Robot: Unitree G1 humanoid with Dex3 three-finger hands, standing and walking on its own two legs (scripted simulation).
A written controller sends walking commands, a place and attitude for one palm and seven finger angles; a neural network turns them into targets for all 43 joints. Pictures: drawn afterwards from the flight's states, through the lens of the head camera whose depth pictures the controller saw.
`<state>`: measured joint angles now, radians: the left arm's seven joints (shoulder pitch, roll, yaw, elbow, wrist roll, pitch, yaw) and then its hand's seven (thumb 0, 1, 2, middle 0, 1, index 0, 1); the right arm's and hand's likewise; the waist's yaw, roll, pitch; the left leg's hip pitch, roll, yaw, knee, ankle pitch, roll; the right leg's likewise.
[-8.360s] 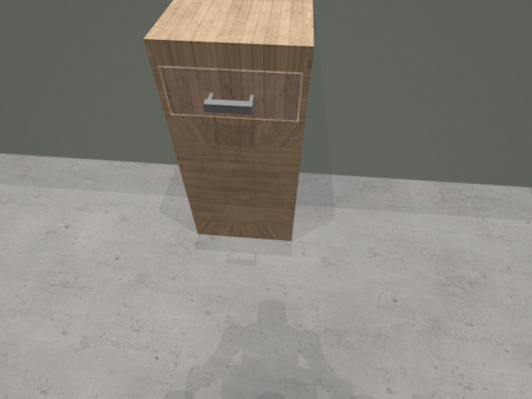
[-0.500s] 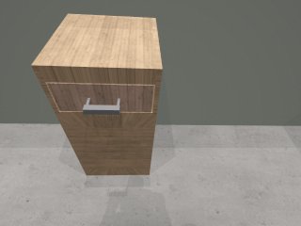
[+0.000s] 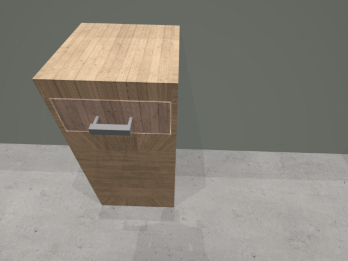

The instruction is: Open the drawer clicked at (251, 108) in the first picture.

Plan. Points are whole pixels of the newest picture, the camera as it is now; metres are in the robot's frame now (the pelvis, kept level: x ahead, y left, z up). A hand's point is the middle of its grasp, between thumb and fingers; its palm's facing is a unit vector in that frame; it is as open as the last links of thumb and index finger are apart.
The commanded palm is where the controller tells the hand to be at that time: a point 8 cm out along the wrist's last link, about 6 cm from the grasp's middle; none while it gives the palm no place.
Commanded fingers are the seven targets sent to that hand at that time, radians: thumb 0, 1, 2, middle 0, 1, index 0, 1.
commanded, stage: come to a stop and stand still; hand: left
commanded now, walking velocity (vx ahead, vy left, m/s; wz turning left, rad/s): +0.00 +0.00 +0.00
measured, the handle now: (112, 124) +0.53 +0.24 -0.03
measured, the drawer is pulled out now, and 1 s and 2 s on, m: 0.00 0.00 0.00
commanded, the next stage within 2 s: look again from close up in 0.08 s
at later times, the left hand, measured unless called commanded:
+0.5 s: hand out of the picture +0.03 +0.21 -0.18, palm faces +0.02 -0.98 -0.21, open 7.4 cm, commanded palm none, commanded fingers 0.00 0.90 0.90 -0.20 -0.30 -0.20 -0.30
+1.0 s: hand (78, 230) +0.20 +0.24 -0.04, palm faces -0.03 -0.62 -0.79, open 7.7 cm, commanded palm +0.14 +0.26 -0.04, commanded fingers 0.00 0.62 0.78 -0.22 -0.48 -0.22 -0.48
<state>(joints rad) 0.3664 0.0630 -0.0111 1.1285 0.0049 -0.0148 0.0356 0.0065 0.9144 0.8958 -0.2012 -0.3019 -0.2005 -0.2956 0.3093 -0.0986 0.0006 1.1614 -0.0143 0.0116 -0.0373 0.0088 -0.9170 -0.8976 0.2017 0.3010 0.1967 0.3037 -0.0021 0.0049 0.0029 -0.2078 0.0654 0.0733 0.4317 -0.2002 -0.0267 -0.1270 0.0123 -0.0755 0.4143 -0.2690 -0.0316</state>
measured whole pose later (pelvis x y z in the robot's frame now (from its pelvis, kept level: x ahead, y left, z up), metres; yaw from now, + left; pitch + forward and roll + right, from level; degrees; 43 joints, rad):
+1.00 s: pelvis -0.01 +0.04 -0.02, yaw +0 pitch +4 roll +2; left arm 0.35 0.28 -0.08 0.10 0.49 0.09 0.28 0.01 0.82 0.86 -0.21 -0.36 -0.21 -0.35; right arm 0.26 -0.26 -0.02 0.78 -0.01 -0.21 -0.06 0.01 -0.92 -0.90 0.20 0.30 0.20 0.30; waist -0.01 0.05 -0.06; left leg -0.39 -0.03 0.09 0.61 -0.29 0.04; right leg -0.40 -0.03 -0.04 0.69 -0.35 -0.03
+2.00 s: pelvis +0.01 +0.05 -0.02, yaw -1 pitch +5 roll +0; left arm 0.08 0.41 -0.08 0.02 0.96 0.12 0.25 0.00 -0.33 0.37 -0.31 -1.09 -0.31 -1.08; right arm 0.12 -0.25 -0.03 0.61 -0.01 0.12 -0.02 0.01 -0.90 -0.90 0.20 0.30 0.20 0.30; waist 0.06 0.07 -0.07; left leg -0.40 -0.03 0.06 0.65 -0.34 0.05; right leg -0.39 -0.01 -0.03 0.67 -0.36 -0.01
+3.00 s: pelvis -0.01 +0.03 -0.01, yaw +0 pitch +2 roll +0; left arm -0.21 0.48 -0.10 0.24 0.94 -0.01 0.07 0.00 -0.49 0.30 -0.32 -1.20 -0.32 -1.20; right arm 0.13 -0.24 0.01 0.64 0.02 0.11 -0.05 0.01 -0.90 -0.90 0.20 0.30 0.20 0.30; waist 0.07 0.06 -0.01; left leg -0.30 -0.02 0.03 0.49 -0.23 0.02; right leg -0.28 0.01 -0.05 0.51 -0.27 -0.04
